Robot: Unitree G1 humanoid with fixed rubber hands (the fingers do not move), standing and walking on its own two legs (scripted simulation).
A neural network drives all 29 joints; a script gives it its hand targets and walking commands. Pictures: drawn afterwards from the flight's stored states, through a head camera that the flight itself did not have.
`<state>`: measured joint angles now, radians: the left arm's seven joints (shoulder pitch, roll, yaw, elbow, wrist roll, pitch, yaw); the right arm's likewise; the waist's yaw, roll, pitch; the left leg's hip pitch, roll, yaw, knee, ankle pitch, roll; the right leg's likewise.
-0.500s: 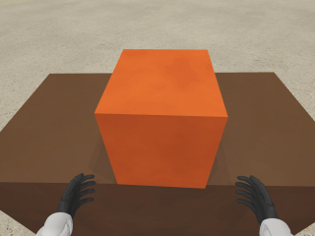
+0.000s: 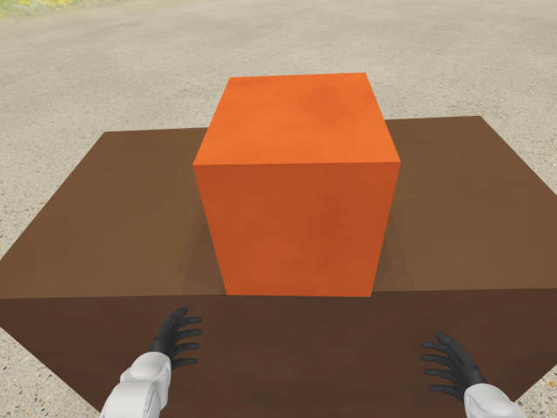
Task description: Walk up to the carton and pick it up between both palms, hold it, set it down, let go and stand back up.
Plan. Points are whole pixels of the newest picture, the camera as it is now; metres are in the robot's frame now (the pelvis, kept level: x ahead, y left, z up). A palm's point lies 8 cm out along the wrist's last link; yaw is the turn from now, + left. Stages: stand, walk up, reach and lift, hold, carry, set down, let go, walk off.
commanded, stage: set down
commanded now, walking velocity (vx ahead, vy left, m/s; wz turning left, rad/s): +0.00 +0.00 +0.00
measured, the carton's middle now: (297, 182) +0.49 +0.00 +0.12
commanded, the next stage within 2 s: let go in 0.28 s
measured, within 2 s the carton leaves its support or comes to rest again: neither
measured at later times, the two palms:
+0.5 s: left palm out of the picture +0.15 +0.21 -0.08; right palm out of the picture +0.10 -0.23 -0.09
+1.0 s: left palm (163, 408) +0.19 +0.21 -0.09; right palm out of the picture +0.15 -0.24 -0.08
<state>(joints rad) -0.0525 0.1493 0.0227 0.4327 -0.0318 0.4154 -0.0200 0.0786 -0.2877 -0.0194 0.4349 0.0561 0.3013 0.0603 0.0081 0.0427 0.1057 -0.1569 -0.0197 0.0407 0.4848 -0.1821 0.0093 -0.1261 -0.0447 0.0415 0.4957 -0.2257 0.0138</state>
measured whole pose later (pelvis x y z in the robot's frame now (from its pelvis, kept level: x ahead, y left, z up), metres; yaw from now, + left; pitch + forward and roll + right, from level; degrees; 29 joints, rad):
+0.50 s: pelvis +0.00 -0.02 +0.00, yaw -3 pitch -3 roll +1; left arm 0.24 0.23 0.03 0.47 0.00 0.14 0.04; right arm 0.27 -0.13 0.04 0.68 0.02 -0.11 0.00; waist 0.01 -0.07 0.06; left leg -0.25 0.00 0.08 0.38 -0.08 0.01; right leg -0.09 0.08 -0.05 0.45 -0.32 -0.10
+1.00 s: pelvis +0.03 +0.00 +0.01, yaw -4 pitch +1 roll +1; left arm 0.23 0.19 0.00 0.47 0.05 0.09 0.04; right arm 0.21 -0.21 0.00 0.75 0.03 -0.20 0.05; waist 0.02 -0.08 0.06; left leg -0.26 -0.02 0.11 0.37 -0.13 0.04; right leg -0.09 0.05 -0.02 0.39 -0.32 -0.07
